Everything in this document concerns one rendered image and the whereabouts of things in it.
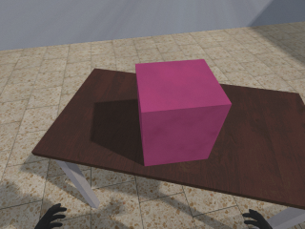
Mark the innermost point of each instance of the carton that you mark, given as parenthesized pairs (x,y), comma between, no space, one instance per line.
(181,108)

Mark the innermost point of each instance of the table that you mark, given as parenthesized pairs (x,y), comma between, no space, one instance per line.
(258,154)

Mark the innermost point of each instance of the robot right hand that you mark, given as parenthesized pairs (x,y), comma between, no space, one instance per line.
(259,221)

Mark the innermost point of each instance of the robot left hand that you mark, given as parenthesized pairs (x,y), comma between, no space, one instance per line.
(45,221)

